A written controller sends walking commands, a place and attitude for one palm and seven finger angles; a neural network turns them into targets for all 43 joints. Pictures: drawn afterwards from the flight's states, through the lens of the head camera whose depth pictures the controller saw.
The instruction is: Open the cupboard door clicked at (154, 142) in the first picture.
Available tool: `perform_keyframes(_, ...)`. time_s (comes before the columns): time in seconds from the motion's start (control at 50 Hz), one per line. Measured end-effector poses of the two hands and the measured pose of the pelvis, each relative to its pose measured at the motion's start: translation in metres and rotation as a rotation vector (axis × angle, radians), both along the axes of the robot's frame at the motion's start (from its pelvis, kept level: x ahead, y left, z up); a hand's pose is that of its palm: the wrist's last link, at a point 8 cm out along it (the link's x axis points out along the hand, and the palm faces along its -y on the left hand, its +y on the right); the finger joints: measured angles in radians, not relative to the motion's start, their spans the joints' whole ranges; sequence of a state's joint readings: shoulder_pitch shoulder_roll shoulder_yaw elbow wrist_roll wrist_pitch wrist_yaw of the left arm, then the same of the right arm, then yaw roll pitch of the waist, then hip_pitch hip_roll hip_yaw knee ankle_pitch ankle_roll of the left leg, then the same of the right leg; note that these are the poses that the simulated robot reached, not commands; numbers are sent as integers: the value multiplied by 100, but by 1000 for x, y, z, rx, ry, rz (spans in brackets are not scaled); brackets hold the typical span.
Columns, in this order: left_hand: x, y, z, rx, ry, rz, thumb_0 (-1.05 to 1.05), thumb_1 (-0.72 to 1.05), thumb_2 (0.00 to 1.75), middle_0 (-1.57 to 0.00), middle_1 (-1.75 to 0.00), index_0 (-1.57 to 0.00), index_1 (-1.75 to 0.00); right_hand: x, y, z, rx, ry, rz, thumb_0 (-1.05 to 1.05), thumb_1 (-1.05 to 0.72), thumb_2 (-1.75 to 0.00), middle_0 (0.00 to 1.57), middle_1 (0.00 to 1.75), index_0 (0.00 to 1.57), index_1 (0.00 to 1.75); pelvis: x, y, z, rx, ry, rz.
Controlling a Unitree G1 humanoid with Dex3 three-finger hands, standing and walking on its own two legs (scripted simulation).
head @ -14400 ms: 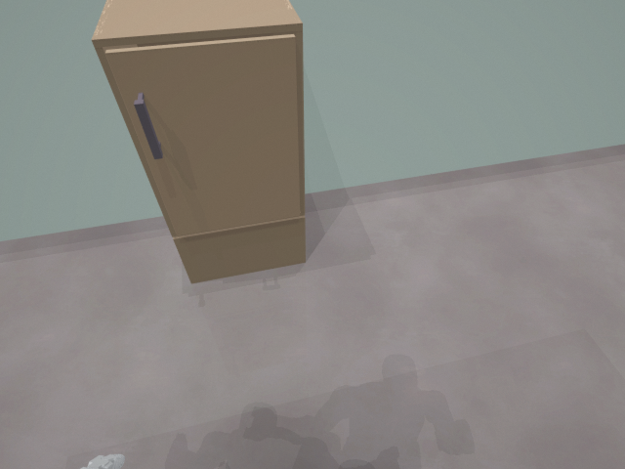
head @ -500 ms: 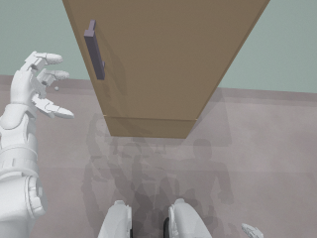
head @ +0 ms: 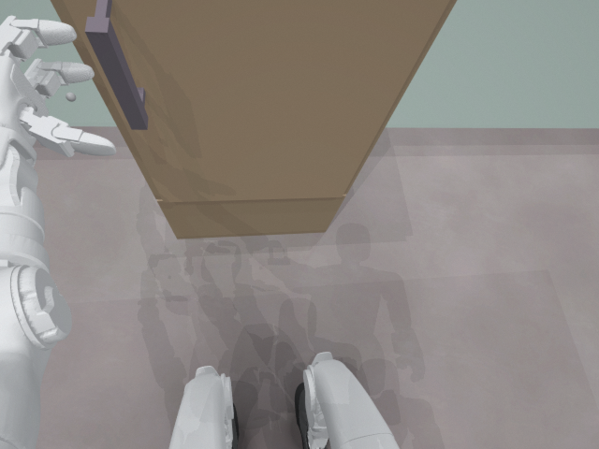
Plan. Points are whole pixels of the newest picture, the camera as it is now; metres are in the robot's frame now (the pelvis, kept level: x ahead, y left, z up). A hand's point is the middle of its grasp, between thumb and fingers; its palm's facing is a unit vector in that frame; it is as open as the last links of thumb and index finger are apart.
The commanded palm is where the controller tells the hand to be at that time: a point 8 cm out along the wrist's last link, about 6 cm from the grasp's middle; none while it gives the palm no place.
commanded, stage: move the hooked fingers beside the handle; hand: left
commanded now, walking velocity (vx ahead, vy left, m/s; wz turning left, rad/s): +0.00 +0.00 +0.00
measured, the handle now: (123, 69) +0.57 +0.16 +0.07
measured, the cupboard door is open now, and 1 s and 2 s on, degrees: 0 0 0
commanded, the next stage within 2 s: slide the fingers in behind the handle in 0.74 s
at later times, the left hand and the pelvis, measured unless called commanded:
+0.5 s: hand (62, 104) +0.53 +0.23 +0.06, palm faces -0.01 -1.00 -0.01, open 14.0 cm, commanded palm +0.51 +0.26 +0.06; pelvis +0.01 +0.01 +0.01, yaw +0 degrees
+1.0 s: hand (66, 110) +0.52 +0.22 +0.06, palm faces -0.02 -1.00 +0.00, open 14.0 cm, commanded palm +0.51 +0.25 +0.06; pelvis +0.01 +0.01 +0.01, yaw +0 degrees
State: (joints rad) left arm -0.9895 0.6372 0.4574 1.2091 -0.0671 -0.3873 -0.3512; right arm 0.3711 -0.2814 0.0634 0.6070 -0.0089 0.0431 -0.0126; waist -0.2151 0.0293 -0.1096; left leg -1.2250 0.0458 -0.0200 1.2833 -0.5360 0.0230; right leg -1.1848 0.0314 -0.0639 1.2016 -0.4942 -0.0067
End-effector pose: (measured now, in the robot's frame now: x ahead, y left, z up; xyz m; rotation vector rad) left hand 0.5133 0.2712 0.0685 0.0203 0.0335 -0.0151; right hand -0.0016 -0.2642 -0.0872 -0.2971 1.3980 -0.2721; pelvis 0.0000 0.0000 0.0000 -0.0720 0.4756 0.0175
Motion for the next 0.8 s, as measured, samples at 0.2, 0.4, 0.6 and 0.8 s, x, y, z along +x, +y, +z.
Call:
perform_keyframes(0.2,1,7,-11,12,24,4,-1,-50,30,-30,-120,-30,-120,-7,8,1,22,42,-30,0,-90,-90,20,30,21,30,5,3,1,0,12,-15)
perform_keyframes(0.4,-6,11,-7,0,19,5,-1,-50,30,-30,-120,-30,-120,16,9,4,22,13,2,0,-90,-90,20,30,21,30,10,5,7,-6,-1,1)
perform_keyframes(0.6,-6,12,-10,-8,15,1,-1,-50,30,-30,-120,-30,-120,34,6,6,2,-38,25,0,-90,-90,20,30,21,30,10,7,6,-9,-5,1)
perform_keyframes(0.8,-14,18,-8,-8,-5,0,-1,-50,30,-30,-120,-30,-120,27,11,4,15,-12,16,0,-90,-90,20,30,21,30,9,8,6,-12,-11,2)
